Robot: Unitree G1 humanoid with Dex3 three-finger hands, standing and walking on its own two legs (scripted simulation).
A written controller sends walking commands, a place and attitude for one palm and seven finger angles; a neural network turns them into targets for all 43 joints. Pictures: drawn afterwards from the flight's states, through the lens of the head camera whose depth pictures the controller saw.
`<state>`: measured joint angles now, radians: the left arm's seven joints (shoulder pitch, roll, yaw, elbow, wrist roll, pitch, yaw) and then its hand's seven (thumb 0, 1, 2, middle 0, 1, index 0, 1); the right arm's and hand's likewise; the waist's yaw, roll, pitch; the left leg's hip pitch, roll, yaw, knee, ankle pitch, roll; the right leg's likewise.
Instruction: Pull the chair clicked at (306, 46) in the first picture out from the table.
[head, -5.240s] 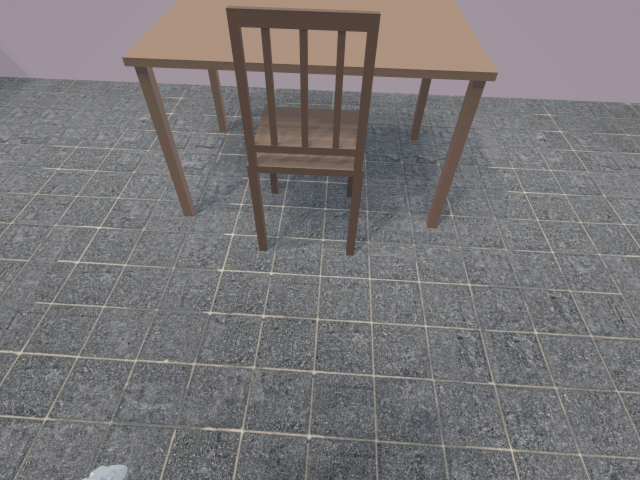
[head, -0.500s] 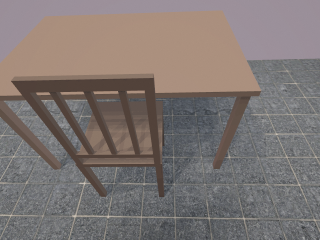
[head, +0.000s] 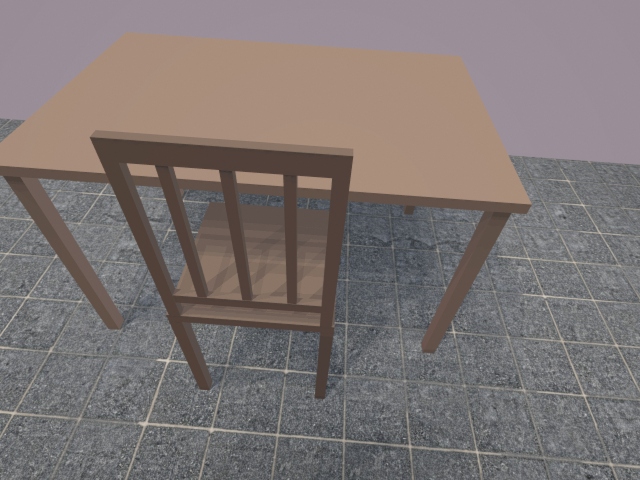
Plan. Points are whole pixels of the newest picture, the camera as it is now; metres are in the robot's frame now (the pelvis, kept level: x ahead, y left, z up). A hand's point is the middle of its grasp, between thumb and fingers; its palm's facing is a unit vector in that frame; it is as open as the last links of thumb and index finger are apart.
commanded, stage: come to a stop and stand still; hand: left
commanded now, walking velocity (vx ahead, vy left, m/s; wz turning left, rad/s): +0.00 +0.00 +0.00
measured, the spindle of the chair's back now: (238, 243) +0.52 +0.20 -0.07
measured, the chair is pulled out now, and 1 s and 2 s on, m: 0.00 0.00 0.00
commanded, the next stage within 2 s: look again from close up in 0.16 s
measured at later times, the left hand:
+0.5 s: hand out of the picture +0.02 +0.18 -0.18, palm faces +0.02 -0.97 -0.23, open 7.4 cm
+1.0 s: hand out of the picture -0.01 +0.19 -0.18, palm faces +0.02 -0.98 -0.21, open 7.4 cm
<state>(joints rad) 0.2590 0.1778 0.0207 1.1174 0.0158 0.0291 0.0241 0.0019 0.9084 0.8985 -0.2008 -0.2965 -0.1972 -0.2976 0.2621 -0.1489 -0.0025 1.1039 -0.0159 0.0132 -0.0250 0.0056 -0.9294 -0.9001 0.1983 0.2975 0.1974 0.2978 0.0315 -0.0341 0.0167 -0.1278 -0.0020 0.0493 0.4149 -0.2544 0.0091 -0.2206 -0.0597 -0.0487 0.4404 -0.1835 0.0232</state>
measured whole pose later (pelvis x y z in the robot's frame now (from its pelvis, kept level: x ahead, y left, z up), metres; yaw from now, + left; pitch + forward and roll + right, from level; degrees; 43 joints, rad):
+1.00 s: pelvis -0.01 +0.01 +0.00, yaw +0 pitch -3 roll +0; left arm 0.31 0.17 -0.01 1.07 0.01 -0.01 0.04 0.00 0.91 0.90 -0.20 -0.30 -0.20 -0.30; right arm 0.28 -0.16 0.00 1.12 -0.01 0.00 -0.01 0.00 -0.91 -0.90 0.20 0.30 0.20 0.30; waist 0.00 0.00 0.03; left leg -0.16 -0.01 0.06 0.48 -0.27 0.02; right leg -0.24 -0.06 -0.04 0.47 -0.18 0.03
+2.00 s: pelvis -0.01 +0.00 +0.00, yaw -1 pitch -1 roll +0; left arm 0.32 0.11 0.01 1.10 0.01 -0.02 0.04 0.00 0.91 0.90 -0.20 -0.30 -0.20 -0.30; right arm 0.31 -0.13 0.00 1.15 -0.01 -0.01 -0.02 0.00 -0.91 -0.90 0.20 0.30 0.20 0.30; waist 0.00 0.01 0.04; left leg -0.17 0.01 0.06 0.46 -0.27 0.01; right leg -0.26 -0.05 -0.04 0.46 -0.18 0.02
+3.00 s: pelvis +0.06 +0.00 -0.01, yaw +1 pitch +1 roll +0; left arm 0.25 0.18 0.04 1.03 0.02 -0.02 0.07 0.00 0.91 0.90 -0.20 -0.30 -0.20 -0.30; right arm 0.25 -0.17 -0.03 1.06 0.00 0.01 -0.03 0.00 -0.92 -0.90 0.20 0.30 0.20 0.30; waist -0.02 0.02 0.06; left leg -0.19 0.02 0.06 0.60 -0.38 -0.01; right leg -0.24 -0.05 -0.06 0.56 -0.32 0.02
